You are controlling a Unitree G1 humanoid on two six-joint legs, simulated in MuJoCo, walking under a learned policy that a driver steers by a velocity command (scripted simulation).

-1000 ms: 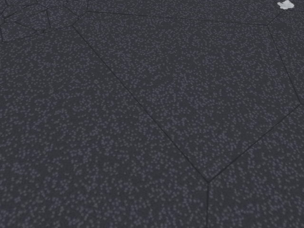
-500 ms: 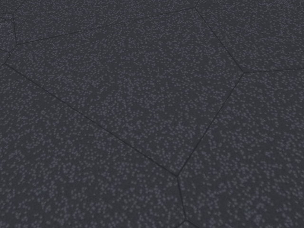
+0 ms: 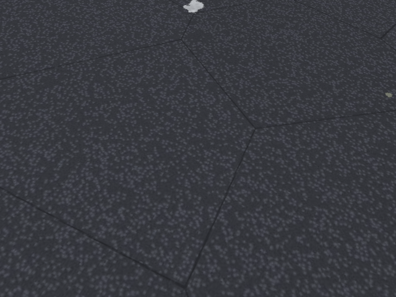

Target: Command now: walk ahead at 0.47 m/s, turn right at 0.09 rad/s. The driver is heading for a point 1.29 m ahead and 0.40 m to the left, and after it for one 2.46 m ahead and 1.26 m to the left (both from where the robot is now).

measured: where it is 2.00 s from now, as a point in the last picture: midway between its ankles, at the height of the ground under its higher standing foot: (123, 156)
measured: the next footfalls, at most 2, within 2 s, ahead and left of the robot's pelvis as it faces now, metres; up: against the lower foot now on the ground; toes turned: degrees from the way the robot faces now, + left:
right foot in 0.24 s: +0.31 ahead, -0.15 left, +0.00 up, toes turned -1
left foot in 0.78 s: +0.61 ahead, +0.10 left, +0.00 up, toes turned +9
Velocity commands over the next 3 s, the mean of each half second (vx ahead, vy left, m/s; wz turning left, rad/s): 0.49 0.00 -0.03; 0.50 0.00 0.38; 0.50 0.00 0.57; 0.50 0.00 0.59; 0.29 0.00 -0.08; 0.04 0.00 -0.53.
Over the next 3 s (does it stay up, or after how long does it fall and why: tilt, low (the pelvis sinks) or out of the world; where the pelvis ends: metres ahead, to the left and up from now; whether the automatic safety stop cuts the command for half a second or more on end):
stays up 1.23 0.46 0.00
